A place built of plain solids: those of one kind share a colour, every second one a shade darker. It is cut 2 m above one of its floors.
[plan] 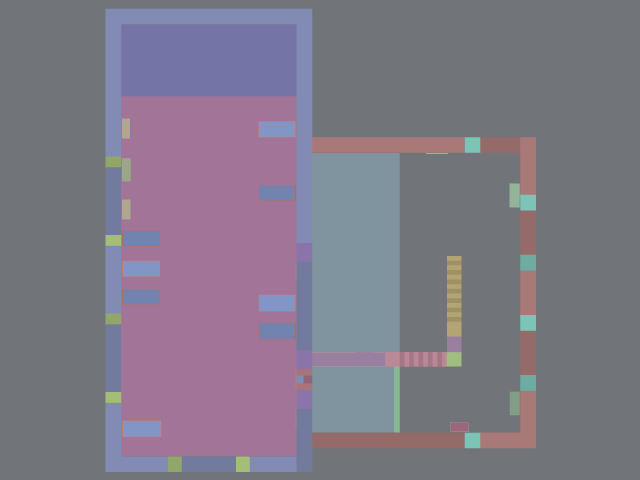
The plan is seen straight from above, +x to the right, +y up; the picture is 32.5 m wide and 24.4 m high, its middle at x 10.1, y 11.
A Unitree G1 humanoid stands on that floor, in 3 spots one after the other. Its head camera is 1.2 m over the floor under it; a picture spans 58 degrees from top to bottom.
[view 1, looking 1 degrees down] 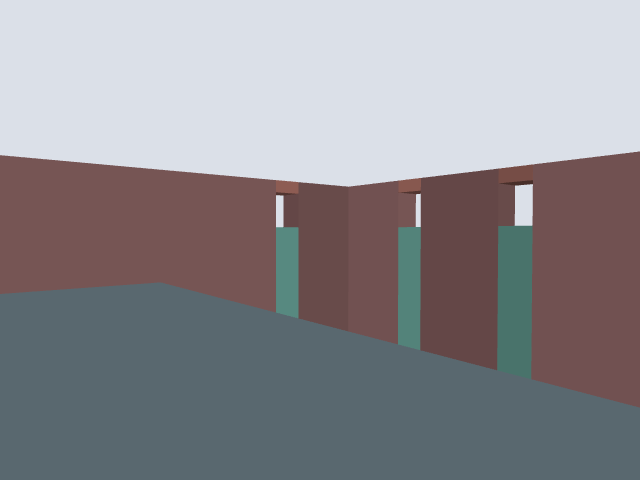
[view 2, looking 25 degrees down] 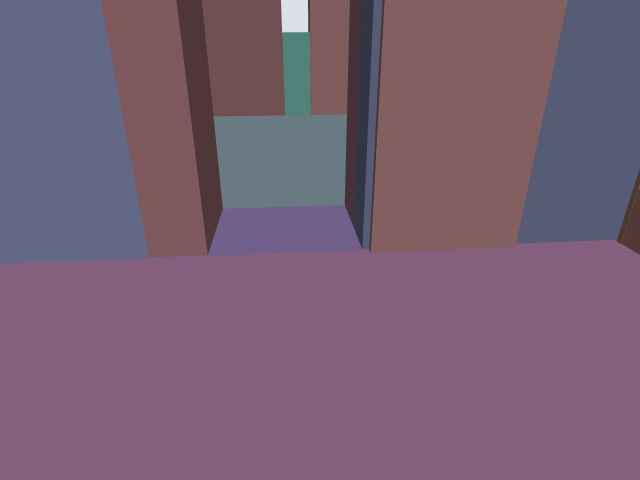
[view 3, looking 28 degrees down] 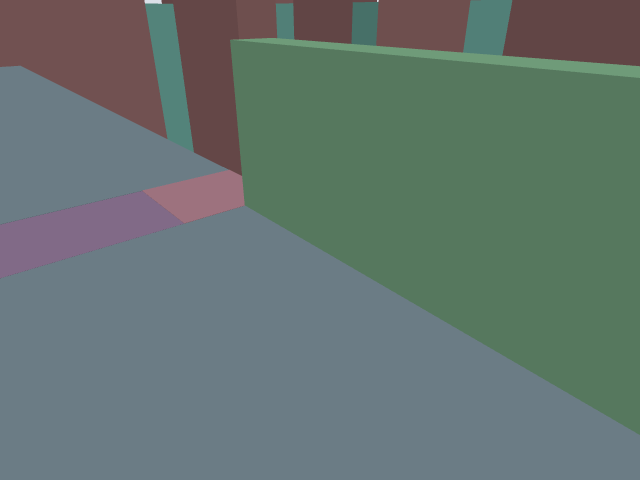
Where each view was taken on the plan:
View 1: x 10.60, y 4.96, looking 51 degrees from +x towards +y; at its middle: wall_vestibule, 13.48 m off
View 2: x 6.51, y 10.37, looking -5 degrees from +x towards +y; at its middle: threshold_wall_head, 2.84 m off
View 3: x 12.48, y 2.11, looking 50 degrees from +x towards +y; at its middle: parapet_gallery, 2.43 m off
